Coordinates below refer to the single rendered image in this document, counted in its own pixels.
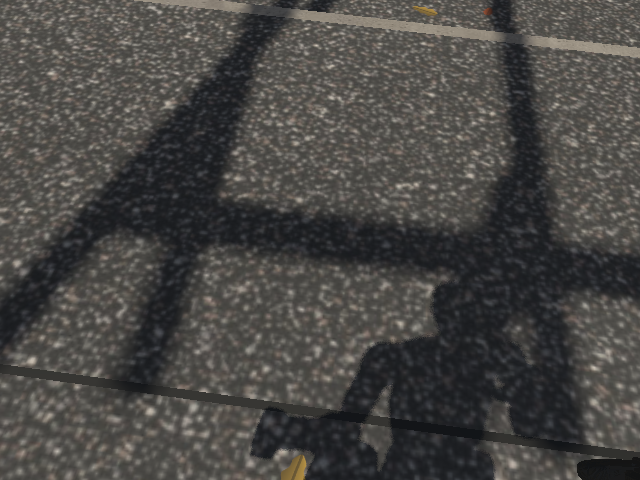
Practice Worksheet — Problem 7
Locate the robot right hand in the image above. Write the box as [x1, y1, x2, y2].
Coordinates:
[577, 457, 640, 480]

